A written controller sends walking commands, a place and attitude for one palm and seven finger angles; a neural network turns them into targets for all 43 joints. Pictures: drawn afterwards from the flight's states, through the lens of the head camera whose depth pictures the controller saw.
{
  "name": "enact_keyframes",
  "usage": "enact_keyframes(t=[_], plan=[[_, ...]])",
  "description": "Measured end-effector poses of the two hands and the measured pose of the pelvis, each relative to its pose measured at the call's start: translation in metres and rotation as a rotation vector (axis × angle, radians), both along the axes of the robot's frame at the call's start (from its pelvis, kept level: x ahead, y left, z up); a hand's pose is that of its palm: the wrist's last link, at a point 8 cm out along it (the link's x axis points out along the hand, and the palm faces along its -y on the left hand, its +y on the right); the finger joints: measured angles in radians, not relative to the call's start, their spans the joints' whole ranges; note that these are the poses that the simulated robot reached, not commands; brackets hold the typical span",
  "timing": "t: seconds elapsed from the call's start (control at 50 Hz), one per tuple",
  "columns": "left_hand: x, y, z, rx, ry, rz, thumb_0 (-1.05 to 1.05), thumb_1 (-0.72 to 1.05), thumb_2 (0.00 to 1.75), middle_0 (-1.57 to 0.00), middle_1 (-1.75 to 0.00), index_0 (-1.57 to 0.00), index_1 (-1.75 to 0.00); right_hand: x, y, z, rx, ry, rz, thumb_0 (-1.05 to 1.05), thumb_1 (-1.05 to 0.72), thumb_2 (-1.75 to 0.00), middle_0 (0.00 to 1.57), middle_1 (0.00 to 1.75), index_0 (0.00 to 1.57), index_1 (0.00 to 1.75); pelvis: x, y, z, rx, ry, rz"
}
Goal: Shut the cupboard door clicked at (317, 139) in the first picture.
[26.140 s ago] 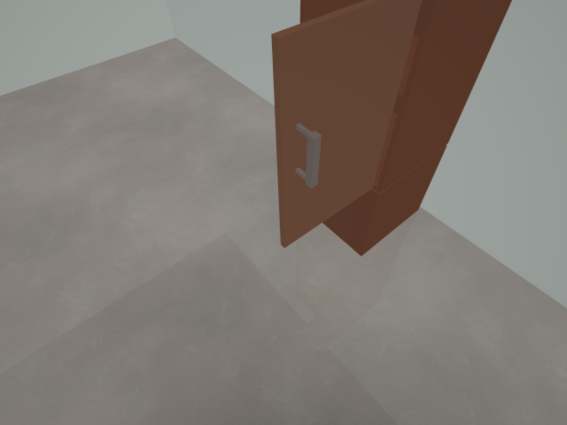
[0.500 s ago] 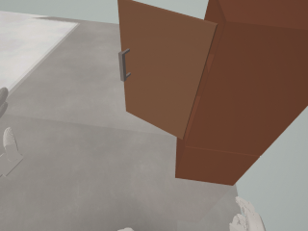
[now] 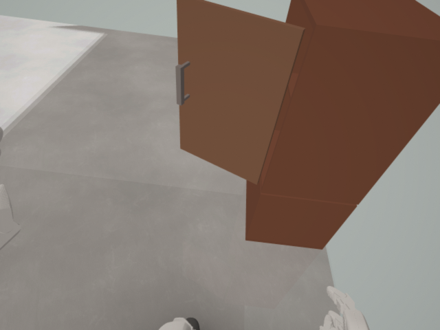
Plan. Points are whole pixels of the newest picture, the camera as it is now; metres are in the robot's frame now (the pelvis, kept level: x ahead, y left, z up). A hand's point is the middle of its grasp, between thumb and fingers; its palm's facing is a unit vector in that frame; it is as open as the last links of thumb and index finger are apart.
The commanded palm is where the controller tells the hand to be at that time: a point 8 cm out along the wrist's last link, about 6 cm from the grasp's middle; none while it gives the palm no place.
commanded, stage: stop stepping back and stand still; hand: left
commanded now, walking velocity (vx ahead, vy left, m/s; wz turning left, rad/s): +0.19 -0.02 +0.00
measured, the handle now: (183, 83) +0.86 +0.14 +0.01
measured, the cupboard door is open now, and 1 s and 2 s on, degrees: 65 65 65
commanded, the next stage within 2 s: let the arm hang, fingers relaxed in 0.74 s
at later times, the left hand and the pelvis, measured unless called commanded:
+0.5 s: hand out of the picture +0.11 +0.31 +0.20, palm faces +0.46 -0.79 -0.41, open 7.4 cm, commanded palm +0.06 +0.33 +0.19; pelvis -0.10 +0.04 +0.02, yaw -4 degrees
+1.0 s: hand out of the picture +0.11 +0.29 -0.05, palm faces +0.14 -0.91 -0.38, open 7.4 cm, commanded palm none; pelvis -0.09 +0.06 -0.01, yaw +2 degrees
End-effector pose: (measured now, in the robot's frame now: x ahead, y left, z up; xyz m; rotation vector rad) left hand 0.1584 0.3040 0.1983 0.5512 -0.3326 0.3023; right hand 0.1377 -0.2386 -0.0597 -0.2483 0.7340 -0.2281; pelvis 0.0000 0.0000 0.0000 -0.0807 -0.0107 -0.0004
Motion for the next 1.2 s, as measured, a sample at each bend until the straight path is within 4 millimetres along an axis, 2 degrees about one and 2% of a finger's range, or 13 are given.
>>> enact_keyframes(t=[0.08,0.16,0.22,0.34,0.46,0.6,0.74,0.84,0.9,0.96,1.06,1.1,1.2], plan=[[-0.023,0.009,-0.002,-0.044,-0.077,0.028,0.01,0.89,0.90,-0.21,-0.30,-0.21,-0.31,-0.028,-0.001,-0.006,-0.057,0.018,-0.024,0.01,-0.90,-0.89,0.20,0.30,0.20,0.30,-0.006,0.018,-0.007,0.003,-0.017,-0.081],[-0.010,0.027,-0.013,-0.166,-0.130,0.082,0.01,0.89,0.90,-0.21,-0.30,-0.21,-0.31,-0.055,0.010,-0.012,-0.035,0.024,-0.061,0.01,-0.90,-0.89,0.20,0.30,0.20,0.30,-0.031,0.026,-0.007,0.012,-0.056,-0.056],[-0.011,0.022,-0.014,-0.194,-0.056,0.066,0.01,0.89,0.90,-0.21,-0.30,-0.20,-0.30,-0.075,0.025,-0.003,0.031,0.006,-0.062,0.01,-0.90,-0.89,0.20,0.30,0.20,0.30,-0.049,0.024,0.005,0.021,-0.053,-0.049],[-0.065,-0.007,0.007,-0.006,0.003,-0.085,0.02,0.89,0.90,-0.21,-0.30,-0.20,-0.30,-0.103,0.034,-0.006,0.078,0.002,-0.023,0.01,-0.90,-0.89,0.20,0.30,0.20,0.30,-0.083,0.024,0.002,0.083,-0.007,-0.083],[-0.088,0.027,0.017,-0.020,-0.040,0.043,0.01,0.89,0.90,-0.22,-0.30,-0.21,-0.31,-0.131,0.030,-0.010,0.044,0.093,-0.058,0.01,-0.90,-0.89,0.20,0.30,0.20,0.30,-0.096,0.037,0.015,0.098,0.021,-0.071],[-0.090,0.056,-0.008,-0.096,-0.010,0.119,0.01,0.89,0.90,-0.21,-0.30,-0.21,-0.31,-0.133,0.034,-0.013,-0.033,0.033,-0.065,0.01,-0.90,-0.89,0.20,0.30,0.20,0.30,-0.103,0.066,0.002,0.091,0.013,-0.039],[-0.085,0.048,-0.001,-0.016,0.005,0.069,0.01,0.89,0.90,-0.21,-0.30,-0.21,-0.31,-0.122,0.064,-0.018,0.070,0.023,-0.036,0.01,-0.90,-0.89,0.20,0.30,0.20,0.30,-0.100,0.060,0.001,0.097,-0.009,-0.037],[-0.079,0.037,0.004,0.048,-0.004,0.084,0.01,0.89,0.90,-0.21,-0.30,-0.21,-0.31,-0.106,0.070,-0.039,0.131,0.057,0.015,0.01,-0.90,-0.89,0.20,0.30,0.20,0.30,-0.090,0.050,-0.007,0.074,-0.002,-0.031],[-0.061,0.042,-0.045,-0.022,0.207,0.113,0.00,0.89,0.90,-0.20,-0.30,-0.20,-0.30,-0.098,0.068,-0.053,0.159,0.131,0.068,0.01,-0.90,-0.89,0.20,0.30,0.20,0.30,-0.086,0.052,-0.005,0.083,0.019,0.018],[-0.058,0.040,-0.144,-0.218,0.591,0.167,0.00,0.90,0.90,-0.20,-0.30,-0.20,-0.30,-0.096,0.066,-0.063,0.163,0.206,0.093,0.01,-0.90,-0.89,0.20,0.30,0.20,0.30,-0.086,0.056,-0.005,0.103,0.011,0.037],[-0.117,-0.009,-0.295,-0.470,1.200,0.153,0.01,0.91,0.90,-0.19,-0.29,-0.19,-0.30,-0.113,0.063,-0.065,0.119,0.292,0.069,0.01,-0.91,-0.89,0.20,0.30,0.20,0.30,-0.085,0.059,-0.008,0.085,-0.016,0.031],[-0.153,-0.035,-0.326,-0.554,1.391,0.137,0.01,0.91,0.90,-0.19,-0.29,-0.19,-0.30,-0.127,0.062,-0.061,0.098,0.355,0.049,0.01,-0.91,-0.89,0.20,0.30,0.20,0.30,-0.082,0.059,-0.003,0.080,-0.017,0.024],[-0.187,-0.019,-0.334,-0.633,1.445,0.263,-0.07,1.03,0.90,-0.21,-0.30,-0.20,-0.30,-0.164,0.063,-0.056,0.068,0.525,0.019,0.00,-0.91,-0.89,0.20,0.30,0.20,0.30,-0.075,0.058,0.008,0.064,0.004,0.031]])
